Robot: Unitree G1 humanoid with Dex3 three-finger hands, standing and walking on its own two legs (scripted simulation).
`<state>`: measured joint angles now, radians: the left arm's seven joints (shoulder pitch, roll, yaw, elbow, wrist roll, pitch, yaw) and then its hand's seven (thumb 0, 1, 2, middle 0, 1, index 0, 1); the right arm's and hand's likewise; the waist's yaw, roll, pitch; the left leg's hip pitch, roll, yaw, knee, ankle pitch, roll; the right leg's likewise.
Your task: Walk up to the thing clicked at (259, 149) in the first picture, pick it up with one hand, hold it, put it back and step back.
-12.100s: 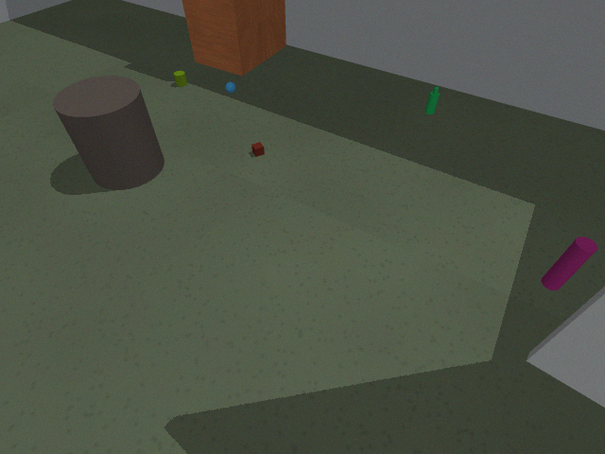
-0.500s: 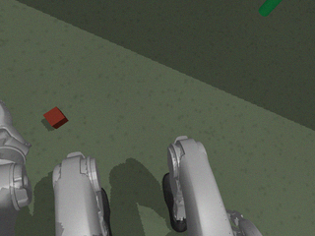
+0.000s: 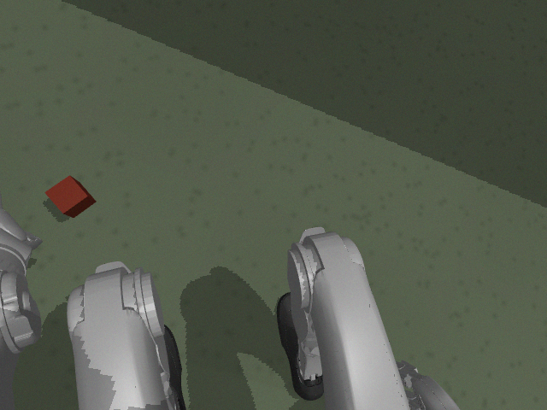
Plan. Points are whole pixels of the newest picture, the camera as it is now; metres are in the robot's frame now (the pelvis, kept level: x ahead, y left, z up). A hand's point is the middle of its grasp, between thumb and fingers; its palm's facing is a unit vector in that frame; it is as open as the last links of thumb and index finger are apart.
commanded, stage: rise first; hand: left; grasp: from above
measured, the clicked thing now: (71, 197) +0.46 +0.28 -0.30
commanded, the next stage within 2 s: approach in 1.76 s
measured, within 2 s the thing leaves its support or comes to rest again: neither
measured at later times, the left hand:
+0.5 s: hand (9, 212) +0.42 +0.33 -0.19, palm faces -0.30 -0.29 -0.91, open 13.8 cm
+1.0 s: hand (22, 205) +0.43 +0.31 -0.19, palm faces -0.29 -0.30 -0.91, open 13.4 cm
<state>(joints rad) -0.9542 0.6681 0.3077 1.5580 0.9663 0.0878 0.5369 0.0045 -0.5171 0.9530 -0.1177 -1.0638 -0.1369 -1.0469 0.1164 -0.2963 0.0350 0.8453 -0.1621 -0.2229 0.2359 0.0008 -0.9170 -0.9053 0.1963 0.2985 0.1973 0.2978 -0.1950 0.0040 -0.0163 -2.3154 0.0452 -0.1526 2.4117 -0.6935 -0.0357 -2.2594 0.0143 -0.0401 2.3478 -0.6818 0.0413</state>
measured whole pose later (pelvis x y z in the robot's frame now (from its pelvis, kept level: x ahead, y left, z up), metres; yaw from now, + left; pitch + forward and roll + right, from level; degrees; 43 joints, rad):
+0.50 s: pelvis +0.00 +0.00 -0.01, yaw -1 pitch +32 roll -7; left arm -0.97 0.70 0.30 1.60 0.98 0.09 0.56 0.00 -0.51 0.94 -0.15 -1.03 -0.16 -1.02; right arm 0.13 -0.30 0.07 0.83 -0.17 -0.23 0.27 0.00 -0.92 -0.91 0.20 0.30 0.20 0.30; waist -0.23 0.00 0.00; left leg -2.33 0.04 -0.17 2.44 -0.69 -0.03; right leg -2.27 0.02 -0.05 2.36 -0.67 0.05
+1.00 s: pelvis +0.00 +0.00 -0.01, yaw -2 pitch +32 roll -8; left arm -0.99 0.70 0.32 1.62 0.97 0.11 0.58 0.00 -0.44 0.88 -0.23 -0.94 -0.23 -0.94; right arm 0.15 -0.31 0.08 0.85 -0.19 -0.27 0.31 0.00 -0.93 -0.91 0.20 0.30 0.20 0.30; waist -0.25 0.00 0.01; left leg -2.34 0.04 -0.18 2.46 -0.69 -0.04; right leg -2.27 0.02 -0.06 2.37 -0.66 0.05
